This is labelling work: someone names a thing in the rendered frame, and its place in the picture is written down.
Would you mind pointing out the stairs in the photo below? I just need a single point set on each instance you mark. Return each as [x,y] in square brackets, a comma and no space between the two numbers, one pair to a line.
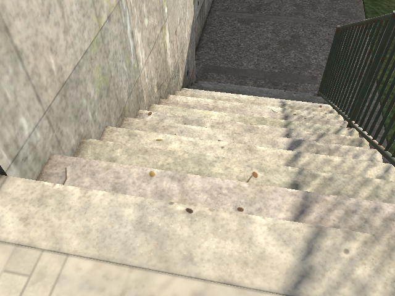
[279,154]

